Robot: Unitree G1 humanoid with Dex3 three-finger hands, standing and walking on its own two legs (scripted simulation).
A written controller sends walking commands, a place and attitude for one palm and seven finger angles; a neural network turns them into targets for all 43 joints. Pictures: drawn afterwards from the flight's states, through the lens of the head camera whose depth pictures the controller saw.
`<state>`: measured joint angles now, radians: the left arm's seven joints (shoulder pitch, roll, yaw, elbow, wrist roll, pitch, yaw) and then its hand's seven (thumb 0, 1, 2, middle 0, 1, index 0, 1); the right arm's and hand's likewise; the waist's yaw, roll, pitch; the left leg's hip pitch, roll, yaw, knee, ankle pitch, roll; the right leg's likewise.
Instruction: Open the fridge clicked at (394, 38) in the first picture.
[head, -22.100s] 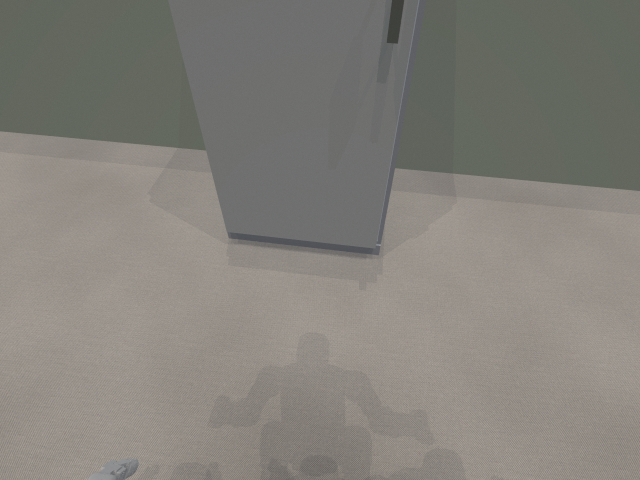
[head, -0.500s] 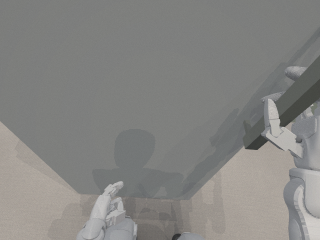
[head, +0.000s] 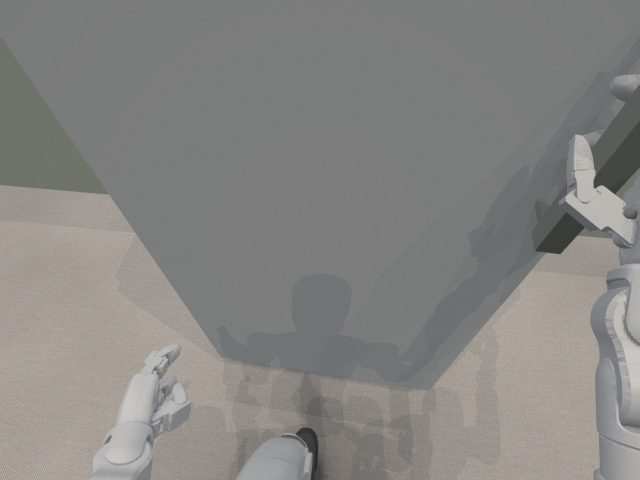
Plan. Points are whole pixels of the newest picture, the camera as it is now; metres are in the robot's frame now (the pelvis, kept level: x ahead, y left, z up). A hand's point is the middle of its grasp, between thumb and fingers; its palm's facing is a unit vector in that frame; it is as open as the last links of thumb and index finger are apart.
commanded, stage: walk backward, drawing the door open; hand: right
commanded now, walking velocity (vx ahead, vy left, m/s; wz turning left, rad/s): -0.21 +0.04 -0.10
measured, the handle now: (606, 141) +0.40 -0.16 +0.24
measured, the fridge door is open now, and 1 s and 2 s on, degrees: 2 28 53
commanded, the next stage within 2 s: none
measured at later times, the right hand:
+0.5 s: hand (600, 347) +0.22 -0.13 +0.23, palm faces +0.14 +0.97 -0.22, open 8.2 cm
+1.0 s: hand out of the picture +0.10 -0.08 +0.23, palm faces +0.23 +0.94 -0.24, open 8.6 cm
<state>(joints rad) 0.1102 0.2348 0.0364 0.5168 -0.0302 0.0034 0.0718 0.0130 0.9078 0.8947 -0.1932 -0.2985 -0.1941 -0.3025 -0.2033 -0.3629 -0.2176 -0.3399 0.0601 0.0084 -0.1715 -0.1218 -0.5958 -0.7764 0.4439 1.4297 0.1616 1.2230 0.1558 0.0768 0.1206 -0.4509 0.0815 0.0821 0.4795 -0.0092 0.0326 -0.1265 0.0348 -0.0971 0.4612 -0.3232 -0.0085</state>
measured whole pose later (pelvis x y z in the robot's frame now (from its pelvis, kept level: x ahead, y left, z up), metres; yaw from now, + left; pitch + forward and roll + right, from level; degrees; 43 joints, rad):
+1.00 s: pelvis -0.20 +0.08 +0.02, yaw -8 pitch -1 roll -7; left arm 0.15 0.16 -0.02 0.58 0.01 -0.05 0.03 0.02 0.90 0.89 -0.20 -0.30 -0.20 -0.30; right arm -0.06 -0.25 -0.08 -0.42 0.02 -0.04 -0.13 -0.13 -0.53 -0.69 0.28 1.41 0.11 1.00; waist 0.06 0.05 0.14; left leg -0.26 0.05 0.09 0.41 -0.15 0.11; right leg -0.33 0.06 -0.06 0.91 -0.51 0.02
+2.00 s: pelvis -0.23 +0.39 +0.02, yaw -46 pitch -3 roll +6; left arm 0.13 0.16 0.01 0.57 -0.05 -0.07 -0.02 0.01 0.90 0.89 -0.20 -0.30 -0.20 -0.30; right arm -0.20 -0.28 0.02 -0.43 0.04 -0.04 0.01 -0.14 -0.50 -0.83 0.42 1.38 0.10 1.01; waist -0.02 -0.07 0.24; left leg -0.32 0.03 0.01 0.78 -0.40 -0.03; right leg -0.23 -0.17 0.07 0.44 -0.16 0.06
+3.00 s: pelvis -0.12 +0.61 +0.01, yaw -71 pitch -4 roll +4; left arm 0.14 0.18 -0.02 0.61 -0.03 -0.07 0.05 0.01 0.91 0.89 -0.20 -0.30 -0.20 -0.30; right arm -0.28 -0.25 -0.06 -0.21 0.05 -0.11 -0.12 -0.10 -0.61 -0.79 0.45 1.40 0.32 1.34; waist -0.02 -0.01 0.16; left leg -0.32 0.02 0.05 0.91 -0.47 -0.03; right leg -0.23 0.00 -0.03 0.44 -0.15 -0.09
